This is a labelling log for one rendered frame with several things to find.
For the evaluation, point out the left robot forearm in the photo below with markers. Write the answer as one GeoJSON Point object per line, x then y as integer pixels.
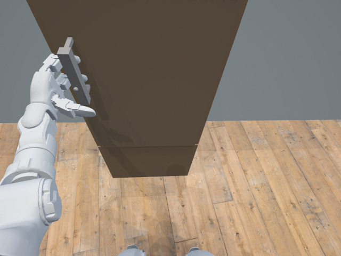
{"type": "Point", "coordinates": [36, 152]}

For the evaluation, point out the robot left shin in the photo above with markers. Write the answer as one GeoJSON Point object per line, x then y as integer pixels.
{"type": "Point", "coordinates": [132, 247]}

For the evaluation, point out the cupboard door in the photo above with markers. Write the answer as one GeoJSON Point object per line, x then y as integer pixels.
{"type": "Point", "coordinates": [151, 64]}

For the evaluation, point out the robot left upper arm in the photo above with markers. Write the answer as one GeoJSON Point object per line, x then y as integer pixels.
{"type": "Point", "coordinates": [27, 208]}

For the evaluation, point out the robot left hand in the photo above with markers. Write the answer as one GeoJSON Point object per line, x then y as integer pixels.
{"type": "Point", "coordinates": [44, 88]}

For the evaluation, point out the robot shin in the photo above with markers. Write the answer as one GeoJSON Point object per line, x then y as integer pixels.
{"type": "Point", "coordinates": [132, 247]}
{"type": "Point", "coordinates": [194, 248]}

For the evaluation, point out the robot right shin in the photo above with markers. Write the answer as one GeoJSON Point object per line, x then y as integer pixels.
{"type": "Point", "coordinates": [194, 248]}

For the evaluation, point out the handle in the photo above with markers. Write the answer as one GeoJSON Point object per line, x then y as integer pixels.
{"type": "Point", "coordinates": [70, 66]}

